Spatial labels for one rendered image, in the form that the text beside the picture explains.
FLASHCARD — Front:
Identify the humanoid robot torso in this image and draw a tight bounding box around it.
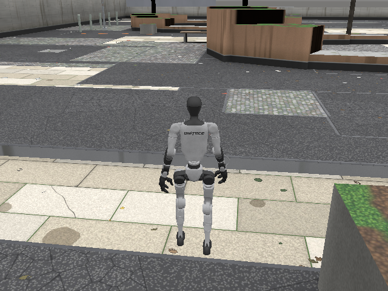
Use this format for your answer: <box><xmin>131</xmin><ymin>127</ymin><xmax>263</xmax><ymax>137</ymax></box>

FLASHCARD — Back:
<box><xmin>180</xmin><ymin>120</ymin><xmax>209</xmax><ymax>182</ymax></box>

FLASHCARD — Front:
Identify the right robot forearm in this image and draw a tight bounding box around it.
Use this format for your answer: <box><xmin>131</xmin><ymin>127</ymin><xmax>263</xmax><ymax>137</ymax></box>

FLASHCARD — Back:
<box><xmin>215</xmin><ymin>146</ymin><xmax>226</xmax><ymax>172</ymax></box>

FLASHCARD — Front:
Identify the right robot upper arm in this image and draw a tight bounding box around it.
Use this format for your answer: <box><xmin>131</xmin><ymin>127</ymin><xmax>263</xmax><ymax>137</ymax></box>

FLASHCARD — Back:
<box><xmin>207</xmin><ymin>122</ymin><xmax>221</xmax><ymax>155</ymax></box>

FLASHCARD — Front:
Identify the left robot upper arm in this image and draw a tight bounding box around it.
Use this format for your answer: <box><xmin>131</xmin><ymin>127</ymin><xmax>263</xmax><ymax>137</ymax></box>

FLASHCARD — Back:
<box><xmin>167</xmin><ymin>122</ymin><xmax>181</xmax><ymax>156</ymax></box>

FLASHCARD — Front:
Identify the robot right thigh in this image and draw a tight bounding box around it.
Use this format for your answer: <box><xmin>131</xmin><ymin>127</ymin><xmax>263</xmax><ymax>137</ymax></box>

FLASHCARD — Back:
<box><xmin>202</xmin><ymin>170</ymin><xmax>215</xmax><ymax>215</ymax></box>

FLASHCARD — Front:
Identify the robot right hand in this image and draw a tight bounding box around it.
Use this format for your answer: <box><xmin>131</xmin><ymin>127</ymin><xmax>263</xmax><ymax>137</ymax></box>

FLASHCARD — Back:
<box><xmin>214</xmin><ymin>170</ymin><xmax>227</xmax><ymax>184</ymax></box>

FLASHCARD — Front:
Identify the left robot forearm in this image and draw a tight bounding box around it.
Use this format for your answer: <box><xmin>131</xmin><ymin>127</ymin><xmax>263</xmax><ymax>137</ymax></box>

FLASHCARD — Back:
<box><xmin>161</xmin><ymin>147</ymin><xmax>173</xmax><ymax>178</ymax></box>

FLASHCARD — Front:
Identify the robot left hand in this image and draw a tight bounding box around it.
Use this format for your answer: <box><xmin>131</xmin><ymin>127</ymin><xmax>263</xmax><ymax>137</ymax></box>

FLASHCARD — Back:
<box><xmin>159</xmin><ymin>176</ymin><xmax>173</xmax><ymax>193</ymax></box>

